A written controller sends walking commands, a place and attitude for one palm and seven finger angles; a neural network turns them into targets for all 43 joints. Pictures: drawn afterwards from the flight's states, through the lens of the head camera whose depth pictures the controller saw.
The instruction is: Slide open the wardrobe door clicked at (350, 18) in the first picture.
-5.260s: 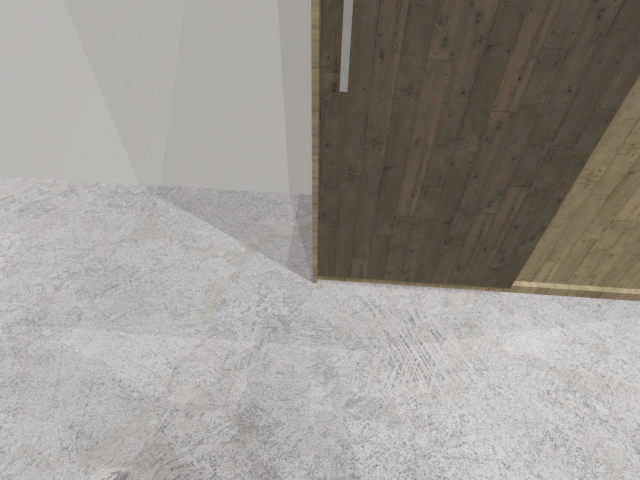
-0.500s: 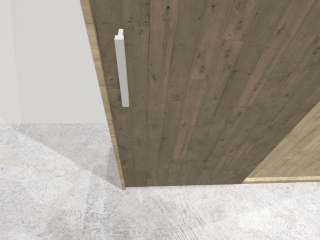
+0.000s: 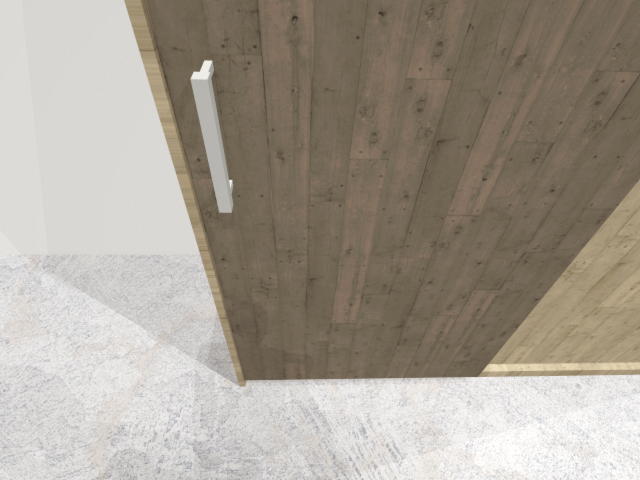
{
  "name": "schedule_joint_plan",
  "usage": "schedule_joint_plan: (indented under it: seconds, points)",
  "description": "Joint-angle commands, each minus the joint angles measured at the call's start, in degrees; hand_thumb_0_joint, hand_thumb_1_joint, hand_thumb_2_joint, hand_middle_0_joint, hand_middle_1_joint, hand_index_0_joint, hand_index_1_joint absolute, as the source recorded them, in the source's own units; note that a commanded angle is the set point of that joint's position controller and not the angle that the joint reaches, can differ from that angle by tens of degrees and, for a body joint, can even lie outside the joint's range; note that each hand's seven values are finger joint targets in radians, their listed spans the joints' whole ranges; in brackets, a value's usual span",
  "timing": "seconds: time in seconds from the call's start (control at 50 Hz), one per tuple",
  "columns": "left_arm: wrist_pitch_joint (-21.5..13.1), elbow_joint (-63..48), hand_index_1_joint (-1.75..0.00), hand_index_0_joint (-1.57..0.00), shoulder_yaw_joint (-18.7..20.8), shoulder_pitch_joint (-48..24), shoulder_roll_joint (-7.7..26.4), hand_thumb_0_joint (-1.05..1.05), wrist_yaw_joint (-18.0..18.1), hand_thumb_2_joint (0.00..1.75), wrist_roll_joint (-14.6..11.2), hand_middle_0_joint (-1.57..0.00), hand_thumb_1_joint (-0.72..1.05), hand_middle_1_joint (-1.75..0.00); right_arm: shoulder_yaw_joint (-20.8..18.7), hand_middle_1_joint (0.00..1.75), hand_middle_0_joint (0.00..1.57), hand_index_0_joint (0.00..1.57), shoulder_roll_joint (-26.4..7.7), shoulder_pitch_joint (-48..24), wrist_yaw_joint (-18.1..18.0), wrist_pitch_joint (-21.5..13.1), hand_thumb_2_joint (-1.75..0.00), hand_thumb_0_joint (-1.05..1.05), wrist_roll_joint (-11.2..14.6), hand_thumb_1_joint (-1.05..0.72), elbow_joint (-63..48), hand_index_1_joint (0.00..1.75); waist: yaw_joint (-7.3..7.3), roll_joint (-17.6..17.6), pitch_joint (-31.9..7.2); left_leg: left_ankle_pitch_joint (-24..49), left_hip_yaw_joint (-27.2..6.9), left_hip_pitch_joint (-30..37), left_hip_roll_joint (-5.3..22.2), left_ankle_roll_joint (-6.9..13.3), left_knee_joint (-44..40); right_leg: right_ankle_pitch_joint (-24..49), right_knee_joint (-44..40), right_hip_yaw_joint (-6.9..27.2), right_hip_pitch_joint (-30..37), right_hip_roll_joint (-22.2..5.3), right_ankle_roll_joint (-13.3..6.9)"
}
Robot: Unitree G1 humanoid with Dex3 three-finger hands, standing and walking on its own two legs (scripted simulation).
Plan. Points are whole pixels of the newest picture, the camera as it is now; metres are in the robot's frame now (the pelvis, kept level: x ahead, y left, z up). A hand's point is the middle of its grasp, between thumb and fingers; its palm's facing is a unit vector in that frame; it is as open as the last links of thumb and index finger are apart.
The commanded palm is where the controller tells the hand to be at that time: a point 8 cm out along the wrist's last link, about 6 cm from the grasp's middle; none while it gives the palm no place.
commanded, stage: come to a stop and stand still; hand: left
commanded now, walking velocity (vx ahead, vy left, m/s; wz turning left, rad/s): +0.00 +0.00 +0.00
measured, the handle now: (217, 143) +0.51 +0.17 +0.16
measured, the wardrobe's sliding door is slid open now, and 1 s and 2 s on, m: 0.00 0.00 0.00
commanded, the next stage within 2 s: look again from close up in 0.64 s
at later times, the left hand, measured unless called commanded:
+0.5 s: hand out of the picture +0.00 +0.18 -0.18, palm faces +0.04 -0.98 -0.17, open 7.3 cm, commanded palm none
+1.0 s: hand out of the picture +0.03 +0.23 -0.18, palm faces +0.04 -0.97 -0.24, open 7.4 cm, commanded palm none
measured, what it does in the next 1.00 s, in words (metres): stands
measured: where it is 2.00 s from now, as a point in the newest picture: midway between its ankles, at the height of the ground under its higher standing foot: outside the picture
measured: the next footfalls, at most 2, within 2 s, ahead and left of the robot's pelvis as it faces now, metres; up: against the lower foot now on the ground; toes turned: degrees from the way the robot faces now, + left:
left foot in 1.90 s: -0.04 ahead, +0.21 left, +0.00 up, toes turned +2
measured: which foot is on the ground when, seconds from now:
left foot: down 0.00-1.00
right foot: down 0.00-1.00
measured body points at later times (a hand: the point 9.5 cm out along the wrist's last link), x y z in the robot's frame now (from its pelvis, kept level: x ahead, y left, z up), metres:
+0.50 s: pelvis +0.03 +0.02 +0.00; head +0.04 +0.03 +0.45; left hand +0.00 +0.24 -0.16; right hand +0.03 -0.20 -0.16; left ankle +0.06 +0.15 -0.74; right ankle -0.05 -0.09 -0.74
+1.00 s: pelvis +0.00 +0.04 -0.01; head -0.02 +0.05 +0.44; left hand +0.02 +0.29 -0.16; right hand +0.04 -0.21 -0.15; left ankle +0.06 +0.15 -0.74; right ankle -0.05 -0.09 -0.74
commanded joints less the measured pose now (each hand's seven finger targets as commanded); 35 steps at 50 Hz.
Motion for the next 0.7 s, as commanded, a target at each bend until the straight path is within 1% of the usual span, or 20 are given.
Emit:
schedule_joint_plan:
  seconds: [0.0,0.04,0.08,0.12,0.16,0.18,0.22,0.24,0.26,0.3,0.32,0.38,0.42,0.44,0.5,0.52,0.58,0.6,0.68]
  points:
    - [-0.78,-1.16,-0.30,-0.20,0.99,4.53,5.95,0.00,0.61,0.90,0.19,-0.20,0.90,-0.30,-0.80,0.30,0.20,0.20,-4.42,1.67,-0.71,-1.20,-0.90,0.00,0.42,-0.90,-1.50,0.30,1.14,0.86,4.80,5.88,-0.71,5.17,0.83,2.19,-2.08,5.81,-8.32,6.15,-9.79,-8.21,-0.22]
    - [-0.73,-1.03,-0.30,-0.20,1.02,4.69,5.66,0.00,0.68,0.90,0.31,-0.20,0.90,-0.30,-0.83,0.30,0.20,0.20,-4.60,1.79,-0.87,-1.37,-0.90,0.00,0.52,-0.90,-1.43,0.30,1.06,1.38,3.81,7.36,-1.04,5.63,1.25,2.52,-2.28,8.80,-7.23,5.67,-8.44,-7.86,0.06]
    - [-0.72,-0.83,-0.30,-0.20,0.93,5.22,5.35,0.00,0.73,0.90,0.34,-0.20,0.90,-0.30,-0.90,0.30,0.20,0.20,-4.79,1.24,-0.96,-1.43,-0.90,0.00,0.60,-0.90,-1.63,0.30,1.18,1.10,3.51,7.79,-1.15,6.10,1.27,2.69,-2.39,9.93,-6.87,5.36,-8.11,-7.79,0.31]
    - [-0.70,-0.80,-0.30,-0.20,0.96,5.59,5.35,0.00,0.77,0.90,0.45,-0.20,0.90,-0.30,-0.99,0.30,0.20,0.20,-5.05,1.03,-1.04,-1.60,-0.90,0.00,0.63,-0.90,-1.68,0.30,1.28,0.52,2.13,9.64,-1.32,6.96,1.51,3.01,-2.27,12.44,-6.06,5.07,-6.89,-7.74,0.49]
    - [-0.72,-0.78,-0.30,-0.20,0.86,5.96,5.31,0.00,0.85,0.90,0.51,-0.20,0.90,-0.30,-1.01,0.30,0.20,0.20,-5.28,0.11,-1.06,-1.63,-0.90,0.00,0.62,-0.90,-1.97,0.30,1.38,0.57,2.07,10.85,-1.13,7.58,1.48,3.14,-2.02,14.49,-5.75,4.92,-6.86,-7.91,0.71]
    - [-0.73,-0.74,-0.30,-0.20,0.91,5.76,5.35,0.00,0.88,0.90,0.53,-0.20,0.90,-0.30,-1.05,0.30,0.20,0.20,-5.36,-0.03,-1.05,-1.60,-0.90,0.00,0.64,-0.90,-1.95,0.30,1.24,0.05,2.22,10.53,-1.12,7.61,1.53,3.14,-2.25,14.08,-5.67,4.78,-6.86,-7.83,0.78]
    - [-0.61,-0.83,-0.30,-0.20,0.82,5.77,5.65,0.00,0.89,0.90,0.65,-0.20,0.90,-0.30,-1.00,0.30,0.20,0.20,-5.71,-0.54,-1.06,-1.63,-0.90,0.00,0.69,-0.90,-1.89,0.30,1.34,0.14,2.49,11.41,-1.22,8.15,1.64,3.34,-2.34,14.48,-5.58,4.80,-6.85,-7.83,0.93]
    - [-0.59,-0.84,-0.30,-0.20,0.82,5.61,5.63,0.00,0.93,0.90,0.63,-0.20,0.90,-0.30,-0.93,0.30,0.20,0.20,-5.66,-0.81,-1.02,-1.58,-0.90,0.00,0.67,-0.90,-1.89,0.30,1.42,-0.25,3.52,11.28,-1.29,7.63,1.55,3.37,-2.65,14.26,-5.65,4.54,-7.13,-7.95,1.04]
    - [-0.58,-0.88,-0.30,-0.20,0.82,5.48,5.67,0.00,0.95,0.90,0.67,-0.20,0.90,-0.30,-0.95,0.30,0.20,0.20,-5.93,-0.90,-0.97,-1.54,-0.90,0.00,0.62,-0.90,-1.99,0.30,1.28,-0.88,3.71,10.89,-1.41,7.63,1.49,3.37,-2.93,13.34,-5.72,4.54,-7.19,-7.85,1.12]
    - [-0.58,-0.95,-0.30,-0.20,0.75,5.57,5.94,0.00,0.95,0.90,0.63,-0.20,0.90,-0.30,-0.83,0.30,0.20,0.20,-6.39,-1.53,-0.93,-1.61,-0.90,0.00,0.59,-0.90,-2.16,0.30,1.51,-0.12,3.80,11.18,-1.35,7.81,1.40,3.47,-3.23,13.32,-5.86,4.55,-6.91,-8.04,1.19]
    - [-0.57,-0.96,-0.30,-0.20,0.80,5.61,6.32,0.00,0.93,0.90,0.69,-0.20,0.90,-0.30,-0.89,0.30,0.20,0.20,-6.48,-1.75,-0.92,-1.64,-0.90,0.00,0.63,-0.90,-2.33,0.30,1.55,0.10,3.18,12.00,-1.38,8.41,1.44,3.51,-3.05,14.05,-5.79,4.55,-6.49,-8.01,1.25]
    - [-0.56,-1.26,-0.30,-0.20,0.78,5.03,6.92,0.00,0.93,0.90,0.63,-0.20,0.90,-0.30,-0.77,0.30,0.20,0.20,-7.10,-2.25,-0.82,-1.67,-0.90,0.00,0.59,-0.90,-2.54,0.30,1.56,0.05,3.62,11.81,-1.47,8.03,1.27,3.52,-3.60,13.56,-6.00,4.48,-6.09,-8.17,1.35]
    - [-0.58,-1.48,-0.30,-0.20,0.90,4.81,7.51,0.00,0.90,0.90,0.75,-0.20,0.90,-0.30,-0.86,0.30,0.20,0.20,-7.44,-2.39,-0.80,-1.79,-0.90,0.00,0.58,-0.90,-2.76,0.30,1.61,-0.07,2.39,13.35,-1.48,8.65,1.30,3.61,-3.38,15.02,-5.80,4.22,-4.95,-8.27,1.42]
    - [-0.57,-1.48,-0.30,-0.20,0.83,4.68,7.58,0.00,0.89,0.90,0.66,-0.20,0.90,-0.30,-0.75,0.30,0.20,0.20,-7.65,-2.74,-0.80,-1.82,-0.90,0.00,0.58,-0.90,-2.74,0.30,1.60,0.56,2.11,13.34,-1.49,8.85,1.24,3.60,-3.49,14.83,-5.82,4.20,-4.90,-8.45,1.43]
    - [-0.62,-1.71,-0.30,-0.20,0.82,4.34,8.09,0.00,0.86,0.90,0.61,-0.20,0.90,-0.30,-0.73,0.30,0.20,0.20,-8.09,-3.31,-0.70,-1.83,-0.90,0.00,0.59,-0.90,-3.04,0.30,1.63,0.14,1.91,12.90,-1.55,9.13,1.14,3.59,-3.86,14.81,-6.25,4.34,-4.64,-8.60,1.46]
    - [-0.67,-1.75,-0.30,-0.20,0.87,4.09,8.41,0.00,0.86,0.90,0.74,-0.20,0.90,-0.30,-0.79,0.30,0.20,0.20,-8.14,-3.31,-0.70,-1.85,-0.90,0.00,0.58,-0.90,-3.17,0.30,1.68,-0.15,1.76,13.77,-1.49,9.23,1.20,3.58,-3.56,16.27,-6.11,4.20,-4.26,-8.58,1.47]
    - [-0.62,-2.00,-0.30,-0.20,0.85,3.33,8.76,0.00,0.86,0.90,0.64,-0.20,0.90,-0.30,-0.70,0.30,0.20,0.20,-8.60,-3.38,-0.62,-1.88,-0.90,0.00,0.59,-0.90,-3.11,0.30,1.55,-0.03,1.87,13.25,-1.76,8.90,1.05,3.56,-4.21,14.80,-6.37,4.18,-3.88,-8.63,1.56]
    - [-0.62,-2.01,-0.30,-0.20,0.91,3.22,8.72,0.00,0.87,0.90,0.65,-0.20,0.90,-0.30,-0.70,0.30,0.20,0.20,-8.54,-3.59,-0.59,-1.84,-0.90,0.00,0.60,-0.90,-3.08,0.30,1.66,-0.74,3.07,12.24,-1.85,8.47,1.04,3.54,-4.61,13.63,-6.78,3.95,-4.41,-8.62,1.61]
    - [-0.59,-1.96,-0.30,-0.20,0.73,3.05,9.04,0.00,0.80,0.90,0.64,-0.20,0.90,-0.30,-0.69,0.30,0.20,0.20,-8.88,-3.90,-0.47,-1.75,-0.90,0.00,0.59,-0.90,-3.20,0.30,1.65,-0.28,3.97,10.65,-1.93,8.27,0.84,3.49,-5.14,11.76,-7.53,4.08,-4.92,-8.64,1.64]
